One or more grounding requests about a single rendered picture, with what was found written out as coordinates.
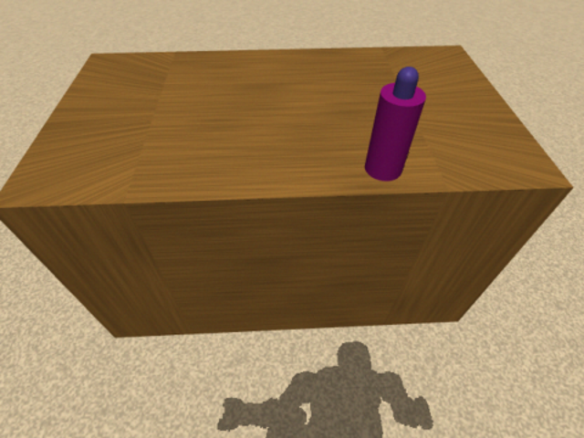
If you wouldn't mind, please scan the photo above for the bottle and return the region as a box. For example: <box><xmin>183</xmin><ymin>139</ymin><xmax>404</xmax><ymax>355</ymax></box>
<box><xmin>365</xmin><ymin>67</ymin><xmax>426</xmax><ymax>182</ymax></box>

